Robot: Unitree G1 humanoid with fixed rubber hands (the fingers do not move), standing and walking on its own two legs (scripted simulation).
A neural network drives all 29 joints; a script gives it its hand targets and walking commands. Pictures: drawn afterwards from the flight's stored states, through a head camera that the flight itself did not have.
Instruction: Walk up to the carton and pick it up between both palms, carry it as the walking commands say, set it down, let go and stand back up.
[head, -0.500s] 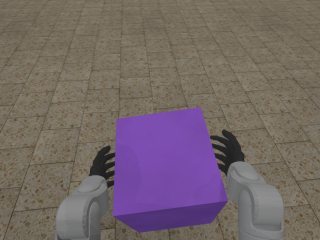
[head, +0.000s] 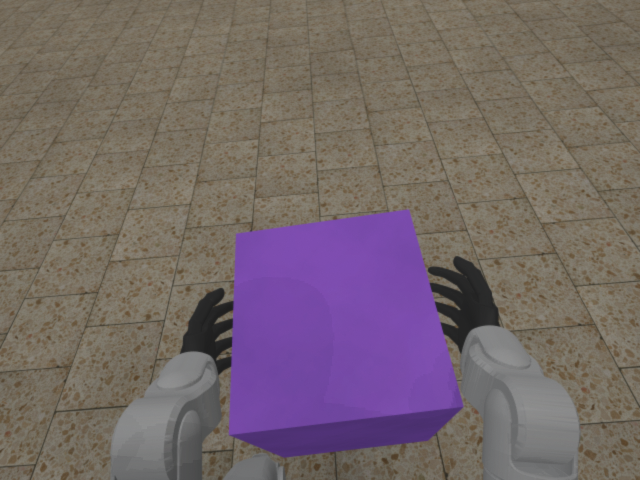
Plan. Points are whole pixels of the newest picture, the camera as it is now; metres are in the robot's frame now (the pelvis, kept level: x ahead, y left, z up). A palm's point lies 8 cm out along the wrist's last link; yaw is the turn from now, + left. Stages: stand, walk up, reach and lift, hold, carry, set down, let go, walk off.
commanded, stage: carry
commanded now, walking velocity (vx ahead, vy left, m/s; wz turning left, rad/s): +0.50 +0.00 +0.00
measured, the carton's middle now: (340, 346) +0.28 -0.01 +0.00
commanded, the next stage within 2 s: none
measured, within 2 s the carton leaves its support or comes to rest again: neither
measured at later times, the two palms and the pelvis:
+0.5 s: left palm (249, 185) +0.53 +0.13 +0.05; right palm (431, 156) +0.55 -0.16 +0.07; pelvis +0.28 -0.01 -0.02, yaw -1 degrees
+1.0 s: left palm (286, 112) +0.72 +0.08 +0.06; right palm (441, 92) +0.73 -0.20 +0.07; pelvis +0.47 -0.04 -0.02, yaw -4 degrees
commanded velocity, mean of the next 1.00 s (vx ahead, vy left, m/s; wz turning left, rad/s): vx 0.04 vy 0.00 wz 0.00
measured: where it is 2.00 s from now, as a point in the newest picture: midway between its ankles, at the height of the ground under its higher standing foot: (361, 320)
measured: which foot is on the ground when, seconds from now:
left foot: up 0.00-0.24, down 0.26-0.88, up 0.90-1.00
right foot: down 0.00-0.30, up 0.32-0.44, down 0.46-1.00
